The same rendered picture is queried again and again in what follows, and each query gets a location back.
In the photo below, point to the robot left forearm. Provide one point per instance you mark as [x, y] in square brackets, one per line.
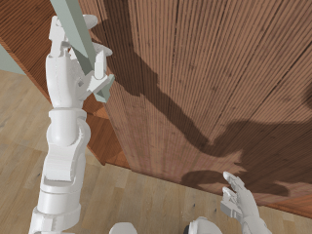
[62, 178]

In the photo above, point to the robot right thigh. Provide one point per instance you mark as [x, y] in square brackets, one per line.
[202, 226]

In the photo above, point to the robot left hand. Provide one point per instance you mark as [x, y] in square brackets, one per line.
[64, 72]

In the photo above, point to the robot right hand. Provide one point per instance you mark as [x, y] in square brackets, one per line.
[242, 203]

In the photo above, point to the robot right forearm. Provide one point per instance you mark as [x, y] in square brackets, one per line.
[254, 225]

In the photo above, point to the right robot shin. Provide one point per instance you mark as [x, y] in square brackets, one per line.
[201, 217]

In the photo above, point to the wardrobe door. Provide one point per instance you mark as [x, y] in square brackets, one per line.
[204, 87]
[302, 204]

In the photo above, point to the handle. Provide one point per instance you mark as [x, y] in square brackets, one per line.
[72, 21]

